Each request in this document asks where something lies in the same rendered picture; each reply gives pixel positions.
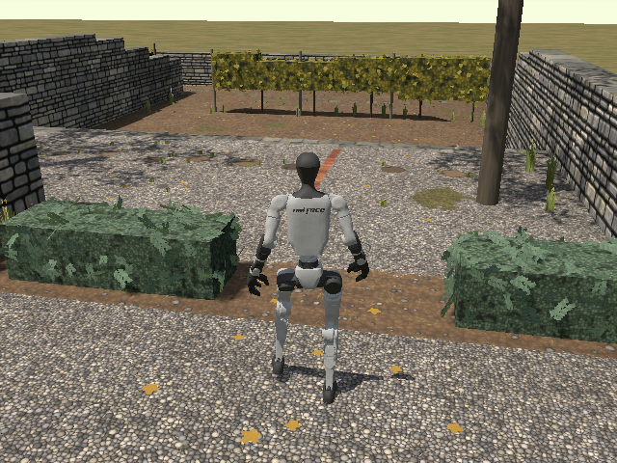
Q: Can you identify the robot right hand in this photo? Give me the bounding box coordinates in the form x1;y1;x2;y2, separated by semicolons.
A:
347;261;369;282

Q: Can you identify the robot left hand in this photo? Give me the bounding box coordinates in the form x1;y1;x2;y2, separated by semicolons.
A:
247;271;269;296

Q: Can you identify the right robot forearm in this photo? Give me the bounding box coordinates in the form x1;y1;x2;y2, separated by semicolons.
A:
348;231;366;265

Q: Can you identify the robot right thigh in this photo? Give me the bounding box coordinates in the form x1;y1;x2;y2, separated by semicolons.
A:
322;270;342;343

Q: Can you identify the robot left thigh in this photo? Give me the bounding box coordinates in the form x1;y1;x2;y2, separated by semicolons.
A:
277;268;296;317

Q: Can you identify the robot thigh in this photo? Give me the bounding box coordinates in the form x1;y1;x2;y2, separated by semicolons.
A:
322;270;342;343
277;268;296;317

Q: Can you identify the left robot forearm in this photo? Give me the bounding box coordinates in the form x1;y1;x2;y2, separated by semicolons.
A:
250;234;271;276

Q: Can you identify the robot left upper arm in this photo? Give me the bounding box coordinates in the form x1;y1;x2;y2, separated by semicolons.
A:
262;194;288;249

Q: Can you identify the robot right upper arm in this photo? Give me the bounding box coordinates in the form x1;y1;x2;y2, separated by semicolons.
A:
328;194;358;246

